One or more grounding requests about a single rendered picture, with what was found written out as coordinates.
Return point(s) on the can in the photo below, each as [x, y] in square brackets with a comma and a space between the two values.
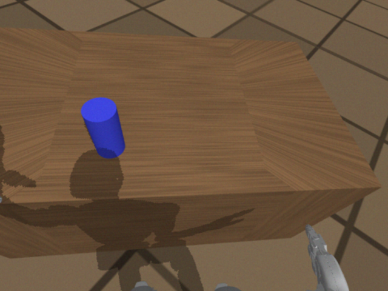
[101, 118]

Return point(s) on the right robot hand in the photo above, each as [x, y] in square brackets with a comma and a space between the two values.
[329, 274]

